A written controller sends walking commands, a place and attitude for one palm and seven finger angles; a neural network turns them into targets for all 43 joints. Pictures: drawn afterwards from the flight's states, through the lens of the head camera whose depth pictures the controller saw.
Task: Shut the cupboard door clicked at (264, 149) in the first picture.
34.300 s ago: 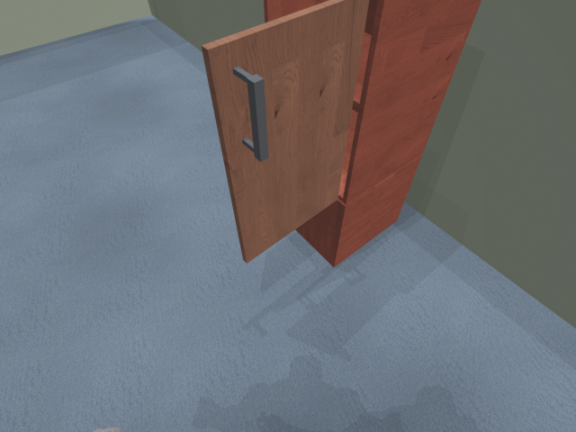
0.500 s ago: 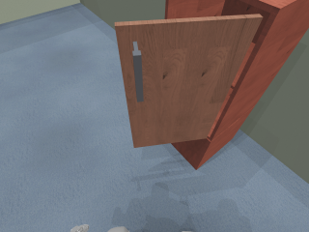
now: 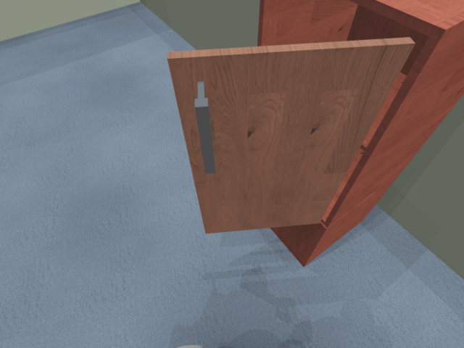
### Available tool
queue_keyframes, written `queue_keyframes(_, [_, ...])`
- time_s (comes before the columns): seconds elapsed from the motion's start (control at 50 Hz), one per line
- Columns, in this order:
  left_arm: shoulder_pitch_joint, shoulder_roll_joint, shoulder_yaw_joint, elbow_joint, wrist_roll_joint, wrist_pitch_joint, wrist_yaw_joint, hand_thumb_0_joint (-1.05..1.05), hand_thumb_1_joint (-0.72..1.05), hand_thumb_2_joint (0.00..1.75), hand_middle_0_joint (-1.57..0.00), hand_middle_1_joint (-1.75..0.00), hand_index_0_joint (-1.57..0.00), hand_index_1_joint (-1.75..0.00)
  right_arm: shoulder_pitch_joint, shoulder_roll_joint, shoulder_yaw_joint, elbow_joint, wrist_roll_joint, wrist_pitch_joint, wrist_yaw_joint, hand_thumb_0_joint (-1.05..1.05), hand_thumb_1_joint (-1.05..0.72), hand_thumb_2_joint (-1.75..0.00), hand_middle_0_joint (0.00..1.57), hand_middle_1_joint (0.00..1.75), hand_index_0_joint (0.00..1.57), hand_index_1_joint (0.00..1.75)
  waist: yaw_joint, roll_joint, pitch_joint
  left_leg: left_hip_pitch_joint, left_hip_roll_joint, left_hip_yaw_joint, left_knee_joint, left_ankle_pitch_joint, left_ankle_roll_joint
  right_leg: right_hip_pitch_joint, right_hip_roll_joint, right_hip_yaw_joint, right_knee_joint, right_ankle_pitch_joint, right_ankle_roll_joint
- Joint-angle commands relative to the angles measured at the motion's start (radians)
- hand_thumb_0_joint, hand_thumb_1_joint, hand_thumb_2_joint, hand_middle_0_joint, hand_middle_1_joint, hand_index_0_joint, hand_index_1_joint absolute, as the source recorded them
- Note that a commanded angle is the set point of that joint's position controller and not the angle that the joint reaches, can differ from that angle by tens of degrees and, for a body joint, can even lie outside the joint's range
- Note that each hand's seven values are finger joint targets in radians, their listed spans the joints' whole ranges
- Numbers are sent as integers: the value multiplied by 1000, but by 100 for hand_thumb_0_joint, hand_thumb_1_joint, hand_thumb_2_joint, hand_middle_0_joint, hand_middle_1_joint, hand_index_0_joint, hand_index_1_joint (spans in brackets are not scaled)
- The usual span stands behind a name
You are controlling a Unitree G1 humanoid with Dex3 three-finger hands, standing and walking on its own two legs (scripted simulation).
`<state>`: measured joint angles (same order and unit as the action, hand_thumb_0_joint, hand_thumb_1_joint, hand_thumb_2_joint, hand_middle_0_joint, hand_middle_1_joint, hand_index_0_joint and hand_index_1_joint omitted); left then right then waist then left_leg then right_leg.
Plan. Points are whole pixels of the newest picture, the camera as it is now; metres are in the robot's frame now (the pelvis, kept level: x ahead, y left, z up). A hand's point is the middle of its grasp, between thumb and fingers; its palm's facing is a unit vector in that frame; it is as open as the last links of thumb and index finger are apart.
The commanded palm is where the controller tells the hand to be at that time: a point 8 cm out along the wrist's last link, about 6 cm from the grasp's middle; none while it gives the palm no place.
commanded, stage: come to a stop and stand still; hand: left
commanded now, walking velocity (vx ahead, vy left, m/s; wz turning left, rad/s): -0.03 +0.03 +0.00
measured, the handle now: (205, 131) +0.43 +0.08 +0.13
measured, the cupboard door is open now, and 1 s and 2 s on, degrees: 60 60 60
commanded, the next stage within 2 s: look again from close up in 0.96 s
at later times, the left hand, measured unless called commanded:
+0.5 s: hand out of the picture +0.00 +0.18 -0.18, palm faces +0.07 -0.98 -0.17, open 7.3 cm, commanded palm none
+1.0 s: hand out of the picture -0.07 +0.19 -0.18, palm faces +0.05 -0.99 -0.15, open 7.4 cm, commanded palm none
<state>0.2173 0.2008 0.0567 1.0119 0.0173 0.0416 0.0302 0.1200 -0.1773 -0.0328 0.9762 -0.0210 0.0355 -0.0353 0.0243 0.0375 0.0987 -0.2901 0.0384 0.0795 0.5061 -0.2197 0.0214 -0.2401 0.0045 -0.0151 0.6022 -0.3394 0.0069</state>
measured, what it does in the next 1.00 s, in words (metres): steps on the spot: right foot, then left foot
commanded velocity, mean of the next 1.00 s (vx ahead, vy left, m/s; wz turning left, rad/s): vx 0.02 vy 0.04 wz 0.00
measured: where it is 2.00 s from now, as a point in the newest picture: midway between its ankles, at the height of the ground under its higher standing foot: outside the picture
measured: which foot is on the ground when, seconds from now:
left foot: down 0.00-0.04, up 0.06-0.36, down 0.38-1.00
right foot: up 0.00-0.00, down 0.02-1.00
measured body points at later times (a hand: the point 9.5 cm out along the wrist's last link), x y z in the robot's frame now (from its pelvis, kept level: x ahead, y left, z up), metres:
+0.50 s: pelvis -0.04 +0.00 +0.00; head -0.04 +0.02 +0.45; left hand +0.00 +0.24 -0.16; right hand -0.01 -0.23 -0.14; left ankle -0.06 +0.12 -0.74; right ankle -0.03 -0.12 -0.74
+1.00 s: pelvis -0.03 +0.03 +0.01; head -0.02 +0.05 +0.46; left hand -0.07 +0.24 -0.16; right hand -0.05 -0.18 -0.15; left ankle -0.06 +0.12 -0.74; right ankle -0.03 -0.12 -0.74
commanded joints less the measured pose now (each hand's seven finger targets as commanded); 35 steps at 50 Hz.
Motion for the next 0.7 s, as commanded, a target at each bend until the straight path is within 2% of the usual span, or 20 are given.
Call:
queue_keyframes(0.0, [97,165,26,-44,19,-24,9,0,90,90,-20,-30,-20,-30,75,-115,-54,-48,19,-1,-3,0,-90,-90,20,30,20,30,-23,-240,-181,-3,21,-31,148,91,-14,139,-242,257,-237,615,-98])
queue_keyframes(0.02, [74,184,22,-46,13,-30,6,0,90,90,-20,-30,-20,-30,56,-95,-46,-52,18,9,7,0,-90,-90,20,30,20,30,-17,-261,-138,-26,-37,-42,270,-282,-37,60,-351,294,-283,630,-195])
queue_keyframes(0.04, [48,185,15,-53,16,-33,5,0,90,90,-20,-30,-20,-30,39,-87,-47,-47,17,19,13,0,-90,-90,20,30,20,30,-18,-187,-116,-29,-43,-84,387,-343,-34,1,-354,282,-308,529,-230])
queue_keyframes(0.06, [28,160,12,-52,17,-36,10,0,90,90,-20,-30,-20,-30,20,-77,-42,-41,10,23,14,0,-90,-90,20,30,20,30,-25,-191,-80,-80,-29,-113,437,-339,-30,-1,-322,281,-306,526,-230])
queue_keyframes(0.08, [9,143,9,-44,14,-39,14,0,90,90,-20,-30,-20,-30,31,-77,-38,-23,11,22,13,0,-90,-90,20,30,20,30,-33,-191,-73,-86,-16,-111,442,-314,-34,16,-311,267,-296,537,-228])
queue_keyframes(0.12, [12,159,3,-41,11,-48,9,0,90,90,-20,-30,-20,-30,41,-90,-31,-5,14,12,21,0,-90,-90,20,30,20,30,-30,-164,-54,-95,-15,-96,405,-276,-45,46,-285,230,-282,575,-207])
queue_keyframes(0.2, [75,183,19,-15,11,-58,10,0,90,90,-20,-30,-20,-30,51,-92,-22,2,14,-5,23,0,-90,-90,20,30,20,30,10,-166,-101,-102,-22,-69,229,-264,-58,212,-299,249,-248,678,-204])
queue_keyframes(0.26, [71,180,19,-2,5,-60,13,0,90,90,-20,-30,-20,-30,104,-86,-14,15,16,-15,17,0,-90,-90,20,30,20,30,0,-187,-138,-25,-25,-62,60,-187,-60,238,-288,229,-212,716,-186])
queue_keyframes(0.3, [32,162,15,-4,-2,-56,10,0,90,90,-20,-30,-20,-30,162,-81,-10,44,15,-22,15,0,-90,-90,20,30,20,30,-26,-185,-134,114,-27,-59,-103,-26,-53,144,-248,194,-204,563,-128])
queue_keyframes(0.32, [21,141,10,-3,-8,-55,9,0,90,90,-20,-30,-20,-30,179,-91,-8,55,12,-31,13,0,-90,-90,20,30,20,30,-29,-150,-138,175,-4,-79,-148,66,-43,106,-206,161,-187,484,-94])
queue_keyframes(0.34, [25,113,3,-1,-11,-53,7,0,90,90,-20,-30,-20,-30,174,-112,-10,59,7,-38,10,0,-90,-90,20,30,20,30,-19,-75,-139,215,45,-111,-132,183,-24,70,-155,122,-180,410,-62])
queue_keyframes(0.36, [29,94,-4,4,-11,-51,6,0,90,90,-20,-30,-20,-30,160,-126,-9,57,5,-41,6,0,-90,-90,20,30,20,30,-10,-27,-142,203,82,-131,-107,251,-8,72,-125,98,-200,343,-44])
queue_keyframes(0.4, [7,84,-9,11,-3,-43,4,0,90,90,-20,-30,-20,-30,144,-121,-3,62,5,-33,7,0,-90,-90,20,30,20,30,-11,-58,-75,133,75,-123,-128,122,-12,61,-112,102,-263,197,-37])
queue_keyframes(0.42, [-11,91,-11,23,-2,-37,3,0,90,90,-20,-30,-20,-30,138,-115,3,70,5,-34,8,0,-90,-90,20,30,20,30,-15,10,-33,102,65,-137,-164,87,-13,53,-109,99,-268,154,-33])
queue_keyframes(0.46, [0,80,-14,35,-2,-32,0,0,90,90,-20,-30,-20,-30,150,-109,9,77,5,-36,7,0,-90,-90,20,30,20,30,-11,34,10,43,65,-150,-219,2,-8,76,-88,84,-270,123,-24])
queue_keyframes(0.48, [9,80,-14,42,0,-31,0,0,90,90,-20,-30,-20,-30,159,-109,8,83,7,-35,6,0,-90,-90,20,30,20,30,-9,21,33,25,66,-156,-237,-34,-5,83,-82,74,-273,116,-23])
queue_keyframes(0.54, [45,62,-21,67,0,-32,-3,0,90,90,-20,-30,-20,-30,172,-106,8,83,6,-42,5,0,-90,-90,20,30,20,30,-7,30,14,14,65,-172,-281,-129,-3,101,-82,65,-266,132,-18])
queue_keyframes(0.58, [49,59,-22,73,3,-32,-3,0,90,90,-20,-30,-20,-30,191,-106,5,86,8,-43,3,0,-90,-90,20,30,20,30,-9,-2,24,-2,72,-185,-304,-154,1,112,-78,46,-257,135,-13])
queue_keyframes(0.64, [78,41,-29,89,2,-37,-3,0,90,90,-20,-30,-20,-30,202,-106,5,86,9,-52,2,0,-90,-90,20,30,20,30,-10,-7,-12,33,75,-191,-308,-121,1,110,-84,44,-247,177,-9])
queue_keyframes(0.68, [87,41,-29,93,3,-38,-1,0,90,90,-20,-30,-20,-30,218,-98,6,90,12,-54,0,0,-90,-90,20,30,20,30,-12,-17,-1,40,75,-187,-306,-90,3,104,-83,42,-249,182,-9])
